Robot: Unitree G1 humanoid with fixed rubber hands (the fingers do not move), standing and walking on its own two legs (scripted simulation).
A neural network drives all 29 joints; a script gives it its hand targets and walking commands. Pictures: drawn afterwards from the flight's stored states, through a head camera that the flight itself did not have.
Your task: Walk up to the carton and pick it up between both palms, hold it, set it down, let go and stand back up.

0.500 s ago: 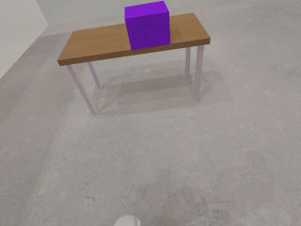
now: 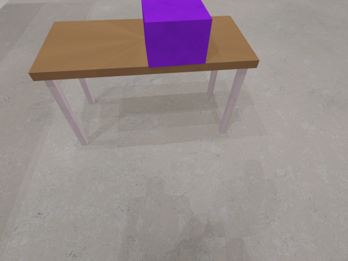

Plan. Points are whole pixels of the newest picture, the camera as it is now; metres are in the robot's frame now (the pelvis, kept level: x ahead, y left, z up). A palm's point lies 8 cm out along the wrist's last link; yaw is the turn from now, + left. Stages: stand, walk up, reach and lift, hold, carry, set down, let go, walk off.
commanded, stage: walk up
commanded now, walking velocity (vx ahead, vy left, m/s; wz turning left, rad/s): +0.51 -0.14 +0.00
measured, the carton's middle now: (174, 32) +1.07 +0.00 -0.03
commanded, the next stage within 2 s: none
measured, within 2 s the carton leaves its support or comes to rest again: neither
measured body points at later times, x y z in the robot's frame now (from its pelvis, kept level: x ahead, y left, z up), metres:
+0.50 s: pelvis +0.28 -0.07 -0.04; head +0.34 -0.08 +0.41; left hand +0.40 +0.14 -0.18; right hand +0.14 -0.27 -0.18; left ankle +0.04 +0.07 -0.71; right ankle +0.39 -0.16 -0.75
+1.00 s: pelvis +0.49 -0.04 +0.00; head +0.53 -0.07 +0.45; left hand +0.38 +0.14 -0.14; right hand +0.58 -0.26 -0.17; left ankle +0.60 +0.09 -0.70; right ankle +0.39 -0.17 -0.74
